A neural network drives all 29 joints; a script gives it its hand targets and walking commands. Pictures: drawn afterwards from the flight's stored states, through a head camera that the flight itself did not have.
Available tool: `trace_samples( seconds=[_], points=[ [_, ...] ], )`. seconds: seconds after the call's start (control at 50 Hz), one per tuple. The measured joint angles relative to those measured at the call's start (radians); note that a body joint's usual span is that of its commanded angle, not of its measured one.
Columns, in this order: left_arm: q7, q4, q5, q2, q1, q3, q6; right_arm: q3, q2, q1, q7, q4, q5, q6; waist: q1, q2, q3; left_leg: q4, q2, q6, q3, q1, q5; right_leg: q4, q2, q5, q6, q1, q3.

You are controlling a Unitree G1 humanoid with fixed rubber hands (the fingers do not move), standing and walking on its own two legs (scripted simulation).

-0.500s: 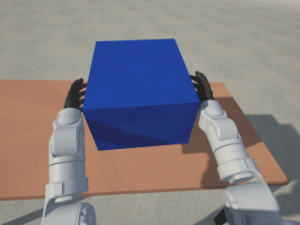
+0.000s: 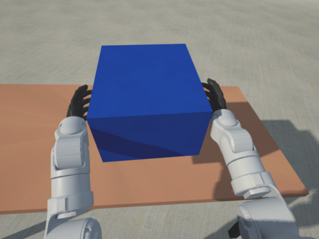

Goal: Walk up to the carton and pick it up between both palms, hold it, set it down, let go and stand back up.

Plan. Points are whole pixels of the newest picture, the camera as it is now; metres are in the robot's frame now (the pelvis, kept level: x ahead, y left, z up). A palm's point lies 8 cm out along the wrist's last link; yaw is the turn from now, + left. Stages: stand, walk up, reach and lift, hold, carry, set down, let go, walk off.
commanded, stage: hold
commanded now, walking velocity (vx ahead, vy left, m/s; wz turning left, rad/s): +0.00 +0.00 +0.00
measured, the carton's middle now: (147, 97) +0.44 +0.02 +0.15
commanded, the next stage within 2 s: none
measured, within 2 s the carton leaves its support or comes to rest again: neither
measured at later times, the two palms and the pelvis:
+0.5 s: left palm (73, 117) +0.34 +0.19 +0.17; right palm (216, 107) +0.36 -0.15 +0.19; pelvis +0.00 +0.00 +0.00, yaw +0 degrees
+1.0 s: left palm (75, 116) +0.35 +0.19 +0.17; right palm (215, 105) +0.37 -0.15 +0.18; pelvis +0.00 +0.00 +0.00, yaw +0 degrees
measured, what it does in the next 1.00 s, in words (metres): stands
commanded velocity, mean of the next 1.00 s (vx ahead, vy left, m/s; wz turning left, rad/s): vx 0.00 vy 0.00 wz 0.00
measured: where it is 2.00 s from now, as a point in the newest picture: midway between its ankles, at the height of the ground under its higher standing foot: outside the picture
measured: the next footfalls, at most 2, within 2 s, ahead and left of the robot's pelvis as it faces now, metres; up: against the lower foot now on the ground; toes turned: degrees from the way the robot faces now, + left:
none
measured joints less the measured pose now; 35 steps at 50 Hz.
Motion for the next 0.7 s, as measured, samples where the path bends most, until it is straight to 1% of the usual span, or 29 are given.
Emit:
trace_samples(
  seconds=[0.12,0.16,0.24,0.3,0.4,0.46,0.54,0.62,0.7],
  points=[
    [0.019,-0.042,-0.033,0.006,0.028,-0.015,-0.021,0.011,-0.009,0.012,-0.006,-0.05,0.009,-0.009,-0.001,0.01,-0.003,0.011,0.004,-0.002,-0.006,-0.024,0.002,0.004,0.005,0.004,-0.001,-0.019,-0.005],
    [0.017,-0.015,-0.032,0.005,0.01,-0.005,-0.031,0.002,-0.004,-0.003,-0.005,-0.036,-0.003,-0.005,0.004,0.009,-0.007,0.007,0.004,0.0,-0.005,-0.021,0.004,0.008,0.004,0.003,-0.001,-0.021,-0.004],
    [-0.001,0.05,-0.016,0.009,-0.031,0.025,-0.026,-0.019,0.015,-0.036,0.001,0.025,-0.034,0.005,0.007,-0.001,-0.021,-0.011,0.001,0.003,-0.004,-0.011,0.013,0.007,0.001,0.002,-0.001,-0.018,-0.003],
    [-0.005,0.045,-0.008,0.012,-0.031,0.023,-0.017,-0.011,0.013,-0.038,0.001,0.036,-0.03,0.0,0.006,-0.01,-0.025,-0.013,0.0,0.0,-0.005,-0.005,0.013,0.002,0.001,0.003,-0.001,-0.01,-0.005],
    [0.002,0.013,-0.011,0.016,-0.008,0.002,-0.022,-0.015,0.014,-0.024,0.002,0.017,-0.012,-0.015,-0.004,-0.012,-0.023,0.001,-0.004,-0.001,-0.011,-0.006,0.005,0.0,-0.002,0.001,0.001,0.0,-0.01],
    [0.003,0.015,-0.006,0.01,-0.005,0.002,-0.023,-0.021,0.015,-0.019,0.004,0.017,-0.011,-0.013,-0.007,-0.011,-0.021,0.002,-0.006,0.002,-0.009,-0.004,0.003,0.0,-0.005,0.002,0.003,0.002,-0.009],
    [0.009,0.005,-0.003,0.002,0.003,-0.005,-0.016,-0.013,0.005,-0.009,0.01,0.016,-0.007,-0.017,-0.004,-0.006,-0.017,0.002,-0.005,0.004,-0.002,-0.007,0.005,0.002,-0.005,0.004,0.004,-0.006,-0.002],
    [0.007,0.039,-0.002,-0.005,-0.015,0.011,-0.019,-0.017,0.006,-0.02,0.012,0.042,-0.022,-0.016,0.004,-0.006,-0.011,-0.003,-0.004,0.008,0.004,-0.009,0.01,0.007,-0.005,0.006,0.005,-0.016,0.005],
    [0.01,0.045,-0.015,0.004,-0.019,0.009,-0.028,-0.009,0.002,-0.028,0.01,0.045,-0.024,-0.021,0.007,-0.008,-0.013,-0.003,-0.002,0.007,0.005,-0.021,0.013,0.005,-0.002,0.011,0.005,-0.027,0.005]
  ],
)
